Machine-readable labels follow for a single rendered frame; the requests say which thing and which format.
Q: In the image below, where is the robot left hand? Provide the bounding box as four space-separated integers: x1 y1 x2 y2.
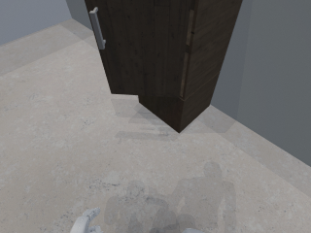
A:
70 207 104 233

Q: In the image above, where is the cupboard door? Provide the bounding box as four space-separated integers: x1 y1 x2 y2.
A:
85 0 191 98

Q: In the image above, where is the handle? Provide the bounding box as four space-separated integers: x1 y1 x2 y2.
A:
89 7 106 50

